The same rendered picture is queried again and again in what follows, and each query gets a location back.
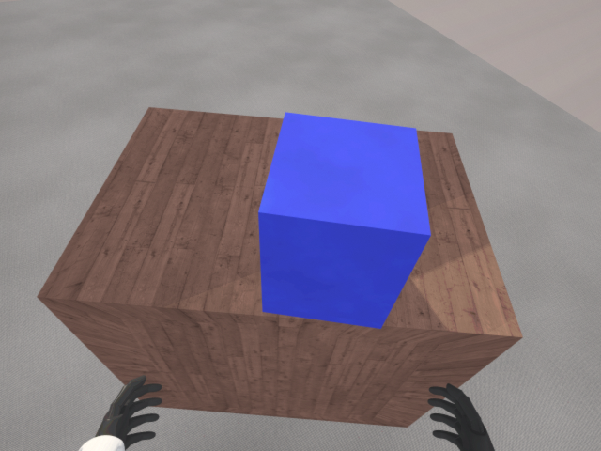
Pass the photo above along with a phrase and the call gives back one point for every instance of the carton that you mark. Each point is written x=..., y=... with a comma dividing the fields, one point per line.
x=342, y=221

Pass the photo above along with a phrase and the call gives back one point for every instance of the pedestal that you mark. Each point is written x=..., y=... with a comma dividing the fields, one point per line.
x=162, y=278

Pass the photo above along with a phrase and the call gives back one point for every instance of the right robot hand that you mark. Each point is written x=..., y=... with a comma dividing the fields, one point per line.
x=472, y=434

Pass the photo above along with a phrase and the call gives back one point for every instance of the left robot hand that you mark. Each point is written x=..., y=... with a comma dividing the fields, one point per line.
x=119, y=422

